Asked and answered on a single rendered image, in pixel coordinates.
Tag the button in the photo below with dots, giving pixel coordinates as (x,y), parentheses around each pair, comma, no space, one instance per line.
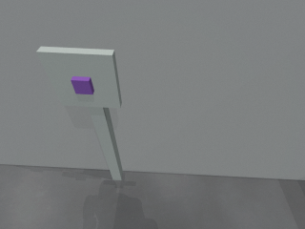
(82,85)

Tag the panel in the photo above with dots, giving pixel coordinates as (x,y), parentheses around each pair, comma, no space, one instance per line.
(61,64)

